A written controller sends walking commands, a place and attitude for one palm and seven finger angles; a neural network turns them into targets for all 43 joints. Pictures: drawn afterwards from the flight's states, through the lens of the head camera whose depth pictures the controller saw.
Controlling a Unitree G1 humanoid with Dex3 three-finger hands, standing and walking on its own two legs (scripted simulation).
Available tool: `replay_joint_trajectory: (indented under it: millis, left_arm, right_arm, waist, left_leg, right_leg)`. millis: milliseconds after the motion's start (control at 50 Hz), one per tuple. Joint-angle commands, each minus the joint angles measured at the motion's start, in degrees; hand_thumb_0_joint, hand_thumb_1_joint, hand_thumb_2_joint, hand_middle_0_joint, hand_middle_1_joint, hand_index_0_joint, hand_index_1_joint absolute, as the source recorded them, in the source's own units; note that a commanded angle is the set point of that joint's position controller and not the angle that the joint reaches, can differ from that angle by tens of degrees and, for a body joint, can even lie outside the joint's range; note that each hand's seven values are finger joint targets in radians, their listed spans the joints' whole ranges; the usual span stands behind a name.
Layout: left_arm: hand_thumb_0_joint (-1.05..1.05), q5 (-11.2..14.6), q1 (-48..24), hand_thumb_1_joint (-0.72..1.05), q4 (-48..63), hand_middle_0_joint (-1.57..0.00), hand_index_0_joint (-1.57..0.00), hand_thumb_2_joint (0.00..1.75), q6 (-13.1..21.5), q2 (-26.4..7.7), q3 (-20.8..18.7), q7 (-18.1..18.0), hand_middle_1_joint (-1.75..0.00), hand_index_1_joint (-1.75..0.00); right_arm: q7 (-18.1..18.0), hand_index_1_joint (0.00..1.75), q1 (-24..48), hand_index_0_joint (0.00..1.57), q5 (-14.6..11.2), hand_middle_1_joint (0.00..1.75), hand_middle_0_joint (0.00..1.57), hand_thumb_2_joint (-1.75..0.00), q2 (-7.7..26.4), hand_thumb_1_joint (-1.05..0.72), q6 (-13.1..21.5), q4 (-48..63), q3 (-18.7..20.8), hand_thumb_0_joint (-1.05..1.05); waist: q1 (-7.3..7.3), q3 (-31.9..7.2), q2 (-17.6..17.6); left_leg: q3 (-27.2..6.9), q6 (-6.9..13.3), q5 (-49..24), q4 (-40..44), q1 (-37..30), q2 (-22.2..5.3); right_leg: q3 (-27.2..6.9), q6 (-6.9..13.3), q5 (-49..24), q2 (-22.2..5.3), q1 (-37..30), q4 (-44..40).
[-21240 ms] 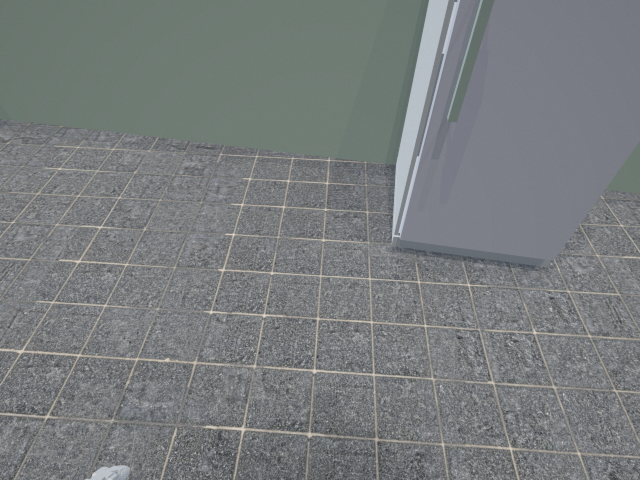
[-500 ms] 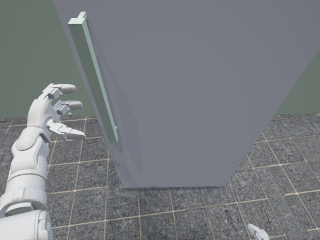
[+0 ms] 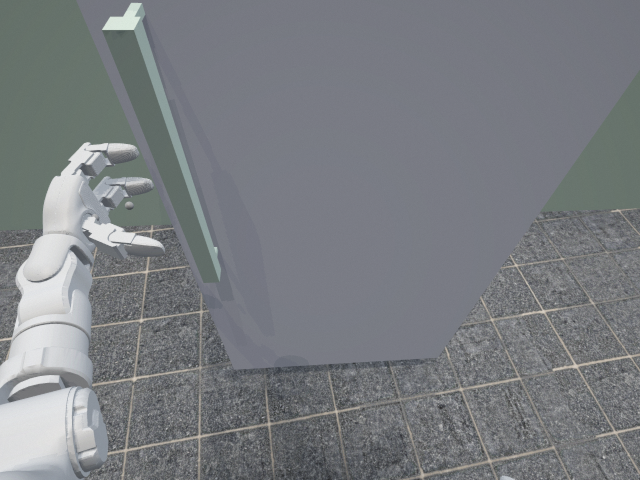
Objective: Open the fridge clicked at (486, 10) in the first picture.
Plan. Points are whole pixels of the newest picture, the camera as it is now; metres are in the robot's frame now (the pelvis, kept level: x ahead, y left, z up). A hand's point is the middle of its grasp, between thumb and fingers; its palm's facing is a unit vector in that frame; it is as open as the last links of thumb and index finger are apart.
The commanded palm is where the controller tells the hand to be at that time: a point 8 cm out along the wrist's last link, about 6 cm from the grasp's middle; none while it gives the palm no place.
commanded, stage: move the hooked fingers beside the handle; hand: left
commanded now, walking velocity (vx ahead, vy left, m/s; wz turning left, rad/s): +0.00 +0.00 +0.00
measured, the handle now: (184, 178) +0.46 +0.19 +0.12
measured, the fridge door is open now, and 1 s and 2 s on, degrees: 0 0 0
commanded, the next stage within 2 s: feel for the door with the fingertips in 0.64 s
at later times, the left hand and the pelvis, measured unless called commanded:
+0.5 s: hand (132, 209) +0.41 +0.24 +0.12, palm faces +0.07 -1.00 +0.01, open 14.0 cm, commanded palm +0.38 +0.29 +0.11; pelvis +0.00 +0.01 +0.00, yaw +1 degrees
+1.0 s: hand (154, 213) +0.40 +0.21 +0.13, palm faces +0.05 -1.00 +0.01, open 14.0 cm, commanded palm +0.37 +0.26 +0.11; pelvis -0.01 +0.00 +0.00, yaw +1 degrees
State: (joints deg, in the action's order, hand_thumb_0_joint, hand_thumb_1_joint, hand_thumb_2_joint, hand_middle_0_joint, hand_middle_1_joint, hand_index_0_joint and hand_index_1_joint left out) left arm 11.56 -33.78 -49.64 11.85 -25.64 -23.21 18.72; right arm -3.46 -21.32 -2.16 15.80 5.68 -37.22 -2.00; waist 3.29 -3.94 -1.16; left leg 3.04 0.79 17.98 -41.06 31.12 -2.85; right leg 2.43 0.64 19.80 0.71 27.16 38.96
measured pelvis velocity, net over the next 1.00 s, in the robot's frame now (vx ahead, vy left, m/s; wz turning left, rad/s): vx -0.01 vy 0.00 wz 0.02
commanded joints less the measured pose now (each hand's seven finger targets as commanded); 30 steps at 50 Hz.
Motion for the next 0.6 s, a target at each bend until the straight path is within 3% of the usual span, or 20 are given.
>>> replay_joint_trajectory:
  millis: [0,80,100,120,180,220,240,260,300,340,360,380,400,420,440,460,500,580]
  left_arm:
    - [0.0,0.63,-23.06,-0.5,15.72,-0.3,-0.3,0.3,3.95,-14.76,-0.61,-0.4,-1.2,-1.2]
    - [0.0,1.24,-21.68,-0.5,13.22,-0.3,-0.3,0.3,2.89,-15.21,-1.54,-0.21,-1.2,-1.2]
    - [0.0,1.58,-22.32,-0.5,13.42,-0.3,-0.3,0.3,2.59,-13.07,0.22,0.04,-1.2,-1.2]
    - [0.0,1.58,-22.74,-0.5,12.3,-0.3,-0.3,0.3,2.38,-14.42,-0.93,-0.05,-1.2,-1.2]
    - [0.0,0.81,-26.49,-0.5,14.57,-0.3,-0.3,0.3,3.1,-12.41,1.93,-0.44,-1.2,-1.2]
    - [0.0,0.87,-26.1,-0.5,14.44,-0.3,-0.3,0.3,3.54,-12.75,1.23,-1.04,-1.2,-1.2]
    - [0.0,1.06,-26.16,-0.5,14.29,-0.3,-0.3,0.3,3.78,-12.45,1.46,-1.23,-1.2,-1.2]
    - [0.0,1.11,-25.89,-0.5,14.33,-0.3,-0.3,0.3,3.98,-14.27,-0.29,-1.49,-1.2,-1.2]
    - [0.0,1.09,-25.98,-0.5,15.04,-0.3,-0.3,0.3,4.1,-12.38,1.23,-1.62,-1.2,-1.2]
    - [0.0,0.75,-25.26,-0.5,14.28,-0.3,-0.3,0.3,3.89,-13.37,0.57,-1.93,-1.2,-1.2]
    - [0.0,0.6,-24.39,-0.5,14.36,-0.3,-0.3,0.3,3.58,-12.81,0.81,-2.02,-1.2,-1.2]
    - [0.0,0.58,-24.36,-0.5,14.45,-0.3,-0.3,0.3,3.33,-12.47,0.97,-2.15,-1.2,-1.2]
    - [0.0,0.35,-22.54,-0.5,13.54,-0.3,-0.3,0.3,3.06,-13.72,-0.27,-2.38,-1.2,-1.2]
    - [0.0,0.45,-23.21,-0.5,14.39,-0.3,-0.3,0.3,2.93,-11.72,1.57,-2.3,-1.2,-1.2]
    - [0.0,0.65,-21.72,-0.5,14.44,-0.3,-0.3,0.3,2.93,-12.43,0.38,-2.48,-1.2,-1.2]
    - [0.0,0.7,-21.83,-0.5,15.11,-0.3,-0.3,0.3,2.74,-11.76,1.14,-2.43,-1.2,-1.2]
    - [0.0,0.99,-21.17,-0.5,15.64,-0.3,-0.3,0.3,2.81,-13.04,-0.37,-2.56,-1.2,-1.2]
    - [0.0,1.02,-21.99,-0.5,18.45,-0.3,-0.3,0.3,3.34,-11.5,1.33,-2.63,-1.2,-1.2]
  right_arm:
    - [-0.64,0.3,-0.97,0.2,-0.37,0.3,0.2,-0.9,8.48,-0.9,1.9,6.66,3.55,0.0]
    - [-0.95,0.3,-0.92,0.2,-0.43,0.3,0.2,-0.9,8.77,-0.9,1.56,6.56,3.51,0.0]
    - [-1.0,0.3,-0.51,0.2,-0.55,0.3,0.2,-0.9,8.6,-0.9,1.59,6.78,3.35,0.0]
    - [-1.15,0.3,-0.55,0.2,-0.52,0.3,0.2,-0.9,8.72,-0.9,1.6,6.47,3.3,0.0]
    - [-1.16,0.3,-0.43,0.2,-0.44,0.3,0.2,-0.9,8.44,-0.9,1.77,6.48,3.15,0.0]
    - [-1.13,0.3,-0.54,0.2,-0.28,0.3,0.2,-0.9,8.5,-0.9,1.87,6.17,3.29,0.0]
    - [-1.2,0.3,-0.79,0.2,-0.25,0.3,0.2,-0.9,8.57,-0.9,1.86,6.16,3.23,0.0]
    - [-1.14,0.3,-0.54,0.2,-0.21,0.3,0.2,-0.9,8.7,-0.9,1.9,6.04,3.29,0.0]
    - [-1.06,0.3,-0.14,0.2,-0.31,0.3,0.2,-0.9,8.48,-0.9,1.9,6.19,3.25,0.0]
    - [-1.04,0.3,-0.24,0.2,-0.27,0.3,0.2,-0.9,8.6,-0.9,1.88,6.21,3.2,0.0]
    - [-0.89,0.3,-0.08,0.2,-0.27,0.3,0.2,-0.9,8.4,-0.9,1.82,6.35,3.2,0.0]
    - [-0.8,0.3,-0.09,0.2,-0.23,0.3,0.2,-0.9,8.36,-0.9,1.77,6.34,3.21,0.0]
    - [-0.8,0.3,-0.14,0.2,-0.18,0.3,0.2,-0.9,8.51,-0.9,1.54,6.37,3.2,0.0]
    - [-0.69,0.3,0.26,0.2,-0.29,0.3,0.2,-0.9,8.32,-0.9,1.5,6.77,3.14,0.0]
    - [-0.69,0.3,-0.17,0.2,-0.24,0.3,0.2,-0.9,8.39,-0.9,1.48,7.06,3.32,0.0]
    - [-0.6,0.3,0.5,0.2,-0.34,0.3,0.2,-0.9,8.31,-0.9,1.55,7.21,3.2,0.0]
    - [-0.61,0.3,0.39,0.2,-0.3,0.3,0.2,-0.9,8.43,-0.9,1.41,7.19,3.35,0.0]
    - [-0.65,0.3,0.98,0.2,-0.44,0.3,0.2,-0.9,8.17,-0.9,1.52,7.33,3.22,0.0]
  waist:
    - [-0.4,-18.35,-4.85]
    - [-0.31,-15.91,-0.86]
    - [0.11,-15.38,-1.35]
    - [-0.05,-14.55,-1.48]
    - [0.67,-16.09,-4.25]
    - [0.42,-17.1,-4.07]
    - [0.71,-17.17,-1.97]
    - [-0.1,-18.02,-2.98]
    - [0.13,-18.46,-2.8]
    - [-0.12,-18.18,-3.08]
    - [-0.45,-18.59,-5.01]
    - [-0.23,-18.08,-4.15]
    - [-0.97,-17.42,-2.88]
    - [-0.39,-17.17,-3.61]
    - [-0.93,-17.62,-1.7]
    - [-0.83,-17.49,-3.34]
    - [-1.03,-17.4,-1.83]
    - [-0.62,-16.82,-3.18]
  left_leg:
    - [-3.21,1.32,-13.95,4.53,-14.19,1.66]
    - [-3.36,1.46,-11.31,5.0,-11.94,1.56]
    - [-3.29,1.44,-10.26,5.11,-11.96,1.7]
    - [-3.48,1.39,-9.01,5.22,-11.41,1.66]
    - [-4.29,1.14,-9.54,5.05,-14.01,1.55]
    - [-4.57,0.94,-9.53,4.88,-14.87,1.39]
    - [-4.44,1.26,-10.26,4.5,-14.75,1.45]
    - [-4.52,1.01,-10.17,4.6,-14.27,1.51]
    - [-4.6,0.86,-10.08,4.88,-14.84,1.49]
    - [-4.51,0.98,-10.6,4.59,-14.39,1.55]
    - [-4.39,0.81,-10.91,4.66,-14.73,1.6]
    - [-4.46,0.8,-11.21,4.72,-14.69,1.52]
    - [-4.64,0.7,-11.13,4.99,-13.69,1.4]
    - [-4.37,0.76,-11.65,5.01,-14.09,1.51]
    - [-4.36,0.94,-12.29,4.7,-13.5,1.51]
    - [-4.01,0.91,-12.0,4.79,-13.64,1.59]
    - [-4.02,0.88,-11.48,4.93,-13.27,1.54]
    - [-4.02,0.91,-11.51,5.1,-13.87,1.58]
  right_leg:
    - [-0.99,0.74,-17.48,1.38,-3.52,-4.01]
    - [-0.92,0.66,-15.7,1.43,-3.59,-4.59]
    - [-0.92,0.62,-14.84,1.37,-2.97,-4.79]
    - [-0.91,0.69,-13.44,1.33,-2.3,-4.99]
    - [-0.59,0.92,-12.25,1.35,-0.56,-4.51]
    - [-0.51,0.92,-11.65,1.42,-0.01,-4.45]
    - [-0.52,0.9,-12.47,1.47,-0.7,-4.5]
    - [-0.69,0.94,-12.68,1.38,-1.36,-4.25]
    - [-0.44,0.91,-12.49,1.35,-1.28,-4.16]
    - [-0.47,1.02,-12.86,1.32,-1.72,-4.05]
    - [-0.58,1.0,-13.1,1.25,-1.42,-3.95]
    - [-0.41,0.94,-13.41,1.3,-1.24,-3.95]
    - [-0.3,1.06,-13.24,1.31,-1.81,-3.95]
    - [-0.33,1.0,-13.86,1.3,-1.71,-3.98]
    - [-0.18,1.06,-14.37,1.45,-2.8,-3.77]
    - [-0.51,0.96,-14.63,1.34,-2.54,-3.93]
    - [-0.48,0.94,-14.51,1.44,-3.15,-4.06]
    - [-0.56,0.98,-14.53,1.46,-3.0,-4.18]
